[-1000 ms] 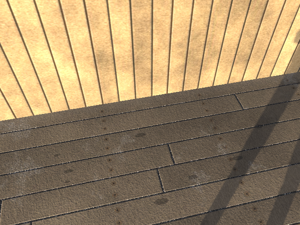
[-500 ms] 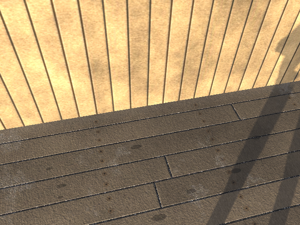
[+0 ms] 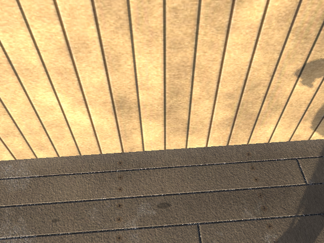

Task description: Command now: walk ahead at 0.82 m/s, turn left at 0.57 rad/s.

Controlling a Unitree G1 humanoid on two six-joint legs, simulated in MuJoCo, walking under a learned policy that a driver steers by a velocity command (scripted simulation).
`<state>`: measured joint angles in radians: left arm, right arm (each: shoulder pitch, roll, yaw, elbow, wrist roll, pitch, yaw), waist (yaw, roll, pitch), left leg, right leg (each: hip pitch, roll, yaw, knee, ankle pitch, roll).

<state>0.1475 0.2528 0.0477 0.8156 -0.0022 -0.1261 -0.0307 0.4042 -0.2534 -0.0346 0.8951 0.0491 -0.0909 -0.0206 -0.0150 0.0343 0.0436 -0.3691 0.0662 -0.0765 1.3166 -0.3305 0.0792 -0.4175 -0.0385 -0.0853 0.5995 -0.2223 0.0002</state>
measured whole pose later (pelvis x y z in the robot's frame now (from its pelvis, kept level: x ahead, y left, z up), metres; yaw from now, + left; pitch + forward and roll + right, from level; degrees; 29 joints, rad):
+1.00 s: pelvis +0.32 +0.01 +0.02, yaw +7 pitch -1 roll +0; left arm 0.21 0.26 -0.01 1.01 0.00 -0.09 0.02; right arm 0.11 -0.27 -0.01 0.95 -0.02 -0.04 -0.02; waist 0.00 0.00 0.01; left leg -0.28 -0.03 -0.04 0.45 -0.15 0.01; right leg -0.16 0.00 0.00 0.48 -0.29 0.00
